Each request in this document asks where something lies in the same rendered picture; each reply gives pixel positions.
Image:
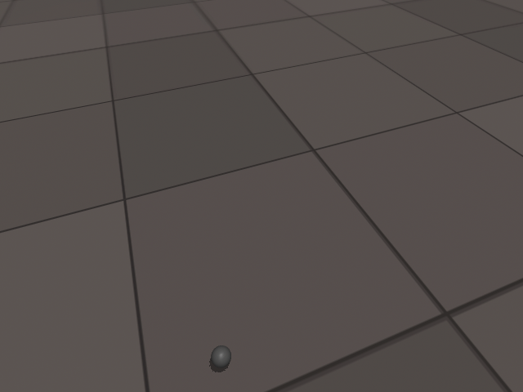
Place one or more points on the ball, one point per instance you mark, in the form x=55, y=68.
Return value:
x=221, y=356

